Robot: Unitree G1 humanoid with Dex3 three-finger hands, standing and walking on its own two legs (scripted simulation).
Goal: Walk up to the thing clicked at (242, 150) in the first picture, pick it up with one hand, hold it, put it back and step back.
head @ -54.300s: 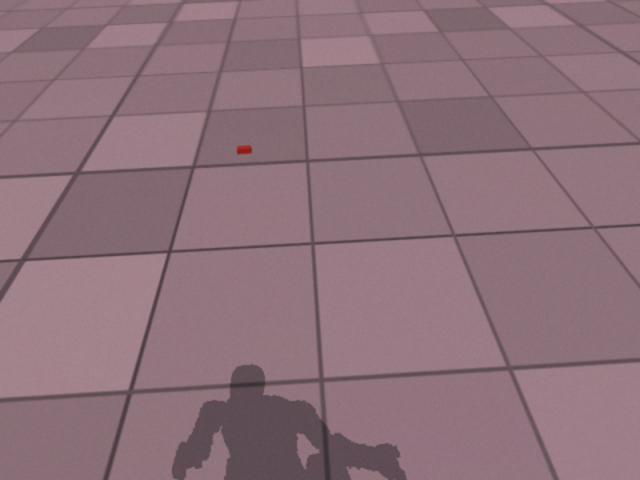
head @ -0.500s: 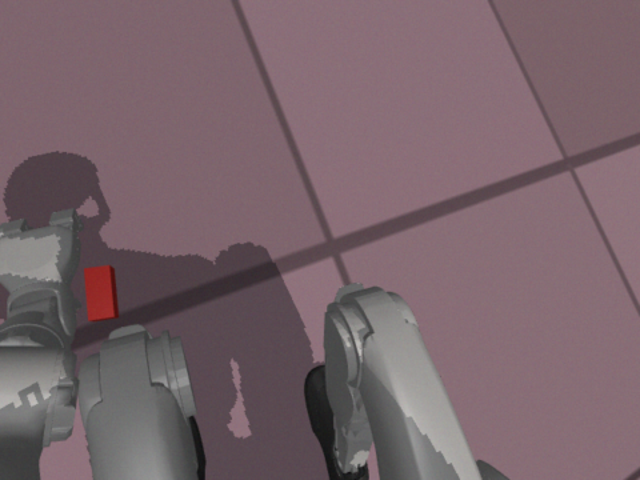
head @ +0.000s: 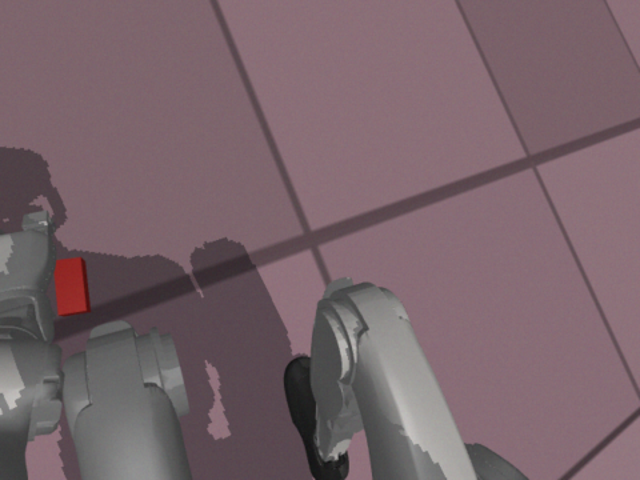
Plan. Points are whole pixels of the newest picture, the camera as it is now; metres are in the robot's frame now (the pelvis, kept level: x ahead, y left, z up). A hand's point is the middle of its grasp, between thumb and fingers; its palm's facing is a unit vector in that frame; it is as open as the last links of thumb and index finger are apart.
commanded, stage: rest palm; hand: left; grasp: from above
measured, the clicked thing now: (72, 286) +0.39 +0.26 -0.30
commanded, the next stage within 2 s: none
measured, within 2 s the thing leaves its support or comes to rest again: neither
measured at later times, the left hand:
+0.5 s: hand (35, 293) +0.37 +0.29 -0.24, palm faces -0.43 -0.12 -0.90, open 12.3 cm
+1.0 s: hand (37, 289) +0.38 +0.28 -0.24, palm faces -0.43 -0.12 -0.90, open 12.4 cm
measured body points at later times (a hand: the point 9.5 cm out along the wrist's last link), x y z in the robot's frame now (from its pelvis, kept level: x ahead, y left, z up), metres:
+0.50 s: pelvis +0.00 +0.00 +0.00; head +0.24 +0.12 +0.36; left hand +0.39 +0.29 -0.19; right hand +0.10 -0.24 -0.09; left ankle +0.07 +0.14 -0.28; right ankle +0.11 -0.11 -0.28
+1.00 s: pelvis +0.00 +0.00 +0.00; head +0.24 +0.12 +0.36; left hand +0.39 +0.29 -0.19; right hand +0.09 -0.24 -0.08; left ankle +0.07 +0.14 -0.28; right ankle +0.11 -0.11 -0.28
